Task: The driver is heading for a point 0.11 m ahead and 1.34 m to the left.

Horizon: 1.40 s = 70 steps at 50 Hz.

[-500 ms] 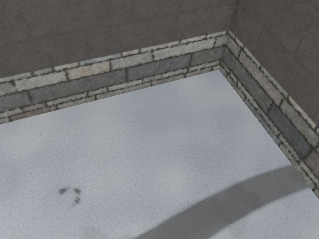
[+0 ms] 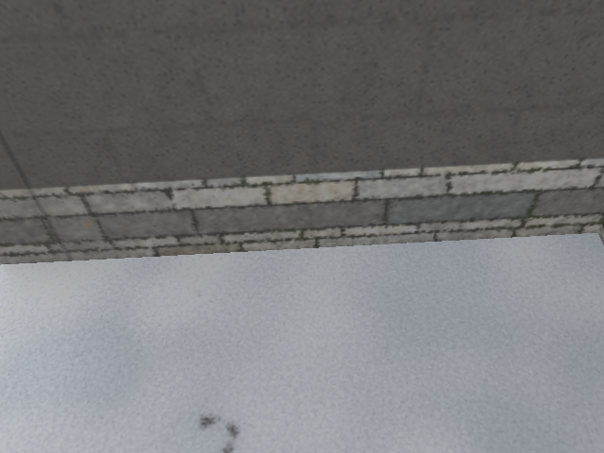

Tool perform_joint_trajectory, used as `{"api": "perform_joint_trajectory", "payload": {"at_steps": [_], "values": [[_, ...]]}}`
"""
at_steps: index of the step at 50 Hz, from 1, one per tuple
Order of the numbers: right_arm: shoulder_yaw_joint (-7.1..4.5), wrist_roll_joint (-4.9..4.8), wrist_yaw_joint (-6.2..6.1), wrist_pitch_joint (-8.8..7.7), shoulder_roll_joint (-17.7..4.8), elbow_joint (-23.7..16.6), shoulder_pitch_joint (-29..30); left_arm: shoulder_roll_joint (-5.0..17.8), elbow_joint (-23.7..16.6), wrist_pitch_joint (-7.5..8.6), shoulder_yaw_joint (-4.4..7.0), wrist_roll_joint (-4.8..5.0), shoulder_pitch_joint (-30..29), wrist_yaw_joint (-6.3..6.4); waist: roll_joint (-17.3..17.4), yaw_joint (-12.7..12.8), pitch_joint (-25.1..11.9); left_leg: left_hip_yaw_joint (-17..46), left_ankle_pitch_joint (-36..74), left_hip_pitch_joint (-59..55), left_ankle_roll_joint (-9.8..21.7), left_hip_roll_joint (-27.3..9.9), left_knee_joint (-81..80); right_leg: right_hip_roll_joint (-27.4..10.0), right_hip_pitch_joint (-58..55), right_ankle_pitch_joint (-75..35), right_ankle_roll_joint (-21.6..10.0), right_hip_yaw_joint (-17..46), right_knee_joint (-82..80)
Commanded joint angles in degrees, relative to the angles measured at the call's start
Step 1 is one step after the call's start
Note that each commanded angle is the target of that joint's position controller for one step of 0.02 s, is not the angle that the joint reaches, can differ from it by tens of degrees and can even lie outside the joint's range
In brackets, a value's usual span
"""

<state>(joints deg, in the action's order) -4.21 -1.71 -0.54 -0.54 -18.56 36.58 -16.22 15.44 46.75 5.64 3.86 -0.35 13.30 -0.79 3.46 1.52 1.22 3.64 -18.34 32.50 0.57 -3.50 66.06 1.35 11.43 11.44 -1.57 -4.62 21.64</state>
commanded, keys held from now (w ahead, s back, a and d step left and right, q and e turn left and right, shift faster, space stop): w+q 1.00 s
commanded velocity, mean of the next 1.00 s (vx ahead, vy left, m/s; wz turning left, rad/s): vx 0.44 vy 0.03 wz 0.60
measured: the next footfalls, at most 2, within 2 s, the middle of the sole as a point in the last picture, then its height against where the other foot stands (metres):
left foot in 0.32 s outside the picture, level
right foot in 0.78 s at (310, 391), level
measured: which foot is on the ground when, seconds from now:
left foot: up 0.00-0.30, down 0.32-0.78, up 0.80-1.00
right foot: down 0.00-0.32, up 0.34-0.76, down 0.78-1.00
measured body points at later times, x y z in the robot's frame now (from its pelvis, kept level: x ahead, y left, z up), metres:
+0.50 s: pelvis +0.26 +0.09 +0.00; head +0.30 +0.11 +0.44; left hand +0.33 +0.40 -0.11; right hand +0.46 -0.15 -0.09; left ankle +0.28 +0.16 -0.74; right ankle +0.30 -0.09 -0.66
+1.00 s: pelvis +0.48 +0.11 +0.00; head +0.52 +0.12 +0.44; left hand +0.38 +0.42 -0.10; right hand +0.78 -0.02 -0.09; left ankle +0.41 +0.25 -0.66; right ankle +0.59 +0.04 -0.74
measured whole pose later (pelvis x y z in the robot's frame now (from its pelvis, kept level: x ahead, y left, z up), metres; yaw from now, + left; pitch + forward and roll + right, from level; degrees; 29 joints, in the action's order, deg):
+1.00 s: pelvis +0.48 +0.11 +0.00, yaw +35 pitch +0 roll +0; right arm -3.7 1.5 0.8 1.6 -20.8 33.9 -8.9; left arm 18.9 45.5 3.8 2.2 -1.0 13.1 5.5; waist 2.7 1.0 5.7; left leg 6.9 -23.3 32.6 -5.0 1.5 65.8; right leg -2.3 16.8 9.0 0.1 -3.8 26.3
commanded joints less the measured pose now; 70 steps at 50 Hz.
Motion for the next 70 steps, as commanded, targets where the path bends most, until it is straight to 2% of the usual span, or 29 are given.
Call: {"api": "perform_joint_trajectory", "payload": {"at_steps": [1, 11, 13, 15, 16, 17, 18, 19, 21, 26, 29, 34, 37, 39, 40, 41, 43, 46, 47, 49, 54, 62, 64, 65, 66, 67, 68, 69, 70], "values": [[-0.58, 0.23, 0.22, -0.35, -2.3, -5.4, 1.5, 8.1, -2.4, 1.24, 1.79, 0.08, -1.7, 0.47, -8.2, -0.4, 0.8, 2.8, 4.9, 9.4, -0.9, -3.9, -2.8, -16.7, -4.9, -5.8, -9.7, 12.1, -13.6], [0.4, 0.07, 3.53, -1.29, -0.8, -9.6, 14.6, 12.8, 0.3, -1.15, 2.55, 1.6, 3.1, 0.74, -6.7, 3.3, 4.4, -5.4, 15.3, 5.5, 1.8, -1.4, -28.2, -17.3, -14.0, -20.3, -6.3, -2.9, -11.0], [-0.7, 0.52, 3.69, -0.99, -2.9, -9.7, 12.3, 14.7, 0.2, -1.87, 3.12, 2.16, 2.9, 1.02, -8.5, 0.6, 1.7, -8.4, 9.6, -0.6, 4.2, 2.2, -29.5, -17.5, -16.6, -39.6, -5.1, -5.2, -3.8], [-3.4, 0.57, 3.08, -0.43, -7.3, -6.4, -1.6, 15.0, -0.3, -2.63, 3.14, 2.65, 1.9, 1.43, -7.7, -7.8, -6.2, -10.4, 10.6, -19.8, 7.9, 7.2, -33.7, -15.3, -12.5, -49.6, -2.9, -8.0, 15.7], [-5.22, 0.16, 1.89, 0.28, -11.3, -3.9, -11.1, 12.3, -1.2, -2.39, 2.05, 1.21, 3.0, 1.6, -2.4, -11.7, -11.4, -1.8, 11.3, -37.7, 10.7, 3.1, -34.1, -13.2, 1.4, -33.3, -0.5, -7.7, 32.7], [-5.62, -0.16, 1.53, -0.27, -17.7, -4.8, -7.7, 3.7, -4.8, -1.05, -0.69, -1.09, 8.1, 0.77, 14.2, -3.4, -15.7, 31.9, 0.8, -53.7, 20.8, -12.0, -40.3, -1.3, 26.6, 20.5, 2.7, -3.1, 53.0], [-4.15, 0.31, 1.87, -1.41, -12.8, -7.0, -8.9, 9.2, -5.3, 1.08, 0.04, 0.96, 2.7, 0.19, 7.3, -7.9, -22.5, 44.7, -6.1, -55.7, 22.7, -15.7, -48.2, -0.9, 32.4, 22.8, 2.1, 9.8, 59.3], [-2.91, 1.5, 2.07, -2.38, -9.8, -6.6, -6.7, 12.3, -7.5, 2.09, 0.66, 2.62, -3.5, -0.17, 4.5, -8.8, -14.2, 36.0, -0.6, -50.1, 19.6, -13.8, -49.1, -3.2, 36.7, 16.3, 1.4, 9.7, 58.2], [-2.37, 1.6, 1.59, -3.1, -8.5, -6.5, -1.1, 10.4, -6.9, 2.75, 0.09, 0.3, -3.6, 0.36, -3.2, -3.8, -6.6, 24.1, 15.3, -34.2, 16.7, -10.1, -49.2, -7.5, 30.5, 8.3, 1.6, 9.4, 48.2], [-1.48, 1.98, 0.7, -4.56, -8.5, -5.8, 2.9, 9.4, -6.4, -0.82, 0.01, -1.88, -1.2, 0.61, -0.4, 0.6, -5.0, 13.4, 34.3, -22.1, 15.8, -5.7, -52.3, -6.8, 21.3, 1.9, 5.5, 8.3, 37.1], [-1.53, 1.4, 0.31, -4.68, -8.9, -3.5, 1.1, 7.4, -8.3, -1.92, -1.07, -1.25, -7.5, 1.07, -0.1, -1.4, -2.5, 10.1, 29.1, -20.0, 12.9, -2.4, -52.0, -4.7, 20.6, -7.6, 7.1, 8.1, 23.8], [-2.45, 1.15, 0.4, -3.53, -10.1, -1.5, -0.7, 8.1, -10.5, 0.54, -1.09, 0.2, -14.9, 0.36, 1.4, -4.3, -0.8, 14.3, 13.9, -19.4, 9.9, -2.6, -49.5, -2.0, 12.6, -15.5, 6.1, 9.0, 7.8], [-2.69, 1.29, -0.48, -2.49, -8.8, -2.3, 3.1, 10.9, -9.8, 1.32, -0.49, -0.07, -10.6, 1.01, 3.6, -1.7, -2.2, 17.7, 18.6, -23.6, 7.5, -3.5, -42.5, -3.4, 10.1, -11.1, 3.3, 10.0, 5.0], [-1.54, 0.85, -0.1, -2.58, -5.8, -1.6, 3.4, 14.1, -7.6, 2.2, 0.88, -1.77, 0.2, 2.13, 5.3, 3.6, -7.5, 15.6, 25.1, -21.4, 4.1, 3.3, -27.6, -5.4, -4.1, -11.1, -0.3, 9.1, 1.6], [0.09, 1.94, -0.23, -2.68, -0.3, -2.9, 1.7, 17.2, -6.9, 2.19, 1.12, -2.92, 5.9, 2.92, -5.4, 3.6, -16.0, 10.6, 1.2, -13.4, 0.8, 8.1, -11.3, -16.5, -18.5, -25.6, -3.2, 18.6, 5.3], [0.61, 0.89, -0.05, -2.96, -0.4, -4.0, -6.2, 20.2, -5.0, 1.71, 2.43, -3.88, 7.6, 2.8, -22.5, -0.7, -18.3, 8.9, -21.5, 5.2, -2.3, 12.3, 1.3, -28.2, -29.2, -28.2, -12.9, 41.5, 1.4], [-1.67, 0.77, -0.07, -1.88, -10.8, -2.0, -0.7, 12.7, -6.6, 0.85, 1.13, -1.79, 3.3, 3.37, -11.5, 1.5, -12.3, 9.6, -11.5, 7.9, -3.3, 5.0, 7.1, -24.8, -19.8, -11.4, -8.8, 33.1, -2.1], [-1.01, 2.47, -0.06, 0.92, -7.5, -5.4, 6.3, 10.9, -5.8, -0.87, 0.24, -1.16, -3.0, 5.43, -8.7, -0.7, -4.1, 5.3, -5.5, 2.2, -5.1, 1.0, 0.4, -18.6, -4.6, -17.2, -6.8, 18.4, -4.1], [-0.69, 3.78, 0.93, 1.78, -6.5, -5.9, 3.8, 12.9, -3.8, -1.26, 0.65, -0.54, 0.8, 6.66, -9.2, -1.7, -1.6, 6.4, -5.9, 1.8, -5.5, 2.9, 0.0, -19.9, -4.6, -37.9, -7.7, 17.7, 0.6], [-0.39, 3.66, 1.88, 2.38, -4.7, -6.0, 1.2, 14.7, -2.8, -1.68, 1.24, -0.13, 3.9, 7.65, -9.0, -2.1, -6.2, 5.7, -4.1, 2.6, -6.3, 2.8, 2.5, -22.0, -7.2, -48.4, -9.4, 13.9, 1.6], [-0.42, 2.68, 2.77, 4.27, -5.1, -9.0, 6.6, 15.7, -3.6, -2.83, 1.85, -0.6, 1.1, 7.81, -11.9, -1.8, -2.7, 3.4, 5.7, 1.4, -6.0, -0.5, -3.8, -21.9, 0.0, -12.0, -8.4, 8.3, -7.3], [-0.37, 1.63, 4.7, 4.14, -4.1, -8.9, 8.1, 19.9, -3.2, -3.81, 4.19, 0.57, 1.1, 7.65, -15.2, -2.2, 0.1, -2.4, 2.9, -8.8, -3.2, -0.3, -25.8, -22.5, -1.8, -2.4, -2.9, 2.0, -8.3], [-0.74, 1.91, 4.85, 4.04, -4.0, -7.4, 5.2, 18.3, -3.2, -5.06, 3.95, 1.11, 0.9, 7.85, -14.3, -3.7, -0.2, -5.4, 5.6, -12.9, -0.2, 2.3, -36.7, -21.0, -3.7, -2.5, -1.4, 0.1, -2.9], [-1.84, 1.89, 4.59, 3.68, -5.9, -5.5, 0.2, 15.1, -2.5, -5.52, 2.9, 0.82, 3.7, 7.59, -9.3, -5.2, -2.9, -5.0, 7.2, -20.5, 2.3, 5.1, -41.2, -17.1, -2.4, -3.8, 0.2, -3.5, 8.1], [-3.51, 1.65, 4.23, 3.7, -11.5, -3.9, -3.6, 10.7, -3.2, -5.93, 1.51, -1.43, 7.5, 7.42, 6.1, -5.0, -3.3, 3.2, 32.8, -31.4, 6.0, 2.5, -42.1, -10.3, 10.3, 12.8, 3.4, -7.1, 25.5], [-5.25, 3.48, 4.47, 3.11, -20.0, -3.7, -7.4, 6.3, -9.0, -5.35, -0.42, -3.06, 3.9, 7.26, 21.2, -4.8, -8.7, 25.4, 25.9, -39.9, 18.5, -7.1, -46.5, -0.6, 30.6, 28.9, 5.6, -3.6, 43.2], [-4.66, 2.76, 4.16, 1.6, -16.5, -4.5, -6.0, 8.6, -9.1, -4.11, -0.27, -0.99, 0.6, 6.87, 17.0, -6.3, -9.6, 29.8, 18.7, -38.2, 21.3, -9.3, -51.1, -2.4, 33.7, 27.9, 3.9, 4.9, 52.9], [-3.75, 1.99, 3.48, 0.71, -13.6, -4.8, -3.5, 11.5, -9.0, -3.09, 0.17, 0.06, -0.7, 6.49, 12.8, -5.0, -7.9, 26.8, 14.3, -36.2, 18.7, -9.0, -50.7, -3.9, 34.0, 22.6, 1.6, 7.8, 51.6], [-3.26, 1.02, 2.62, 0.65, -11.4, -5.7, 1.2, 12.6, -7.2, -2.83, 0.56, -0.51, -0.2, 6.89, 7.4, -3.0, -6.2, 21.8, 16.7, -32.6, 15.8, -6.8, -49.2, -5.4, 31.1, 17.6, 1.7, 8.3, 48.3]]}}
Keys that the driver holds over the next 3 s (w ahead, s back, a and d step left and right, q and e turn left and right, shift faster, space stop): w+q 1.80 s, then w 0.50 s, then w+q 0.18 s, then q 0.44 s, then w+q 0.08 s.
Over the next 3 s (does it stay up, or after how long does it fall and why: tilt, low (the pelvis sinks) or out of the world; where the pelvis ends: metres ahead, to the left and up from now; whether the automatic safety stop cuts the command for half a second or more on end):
stays up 0.51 0.96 0.00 its command is cut before an obstacle after 0.8 s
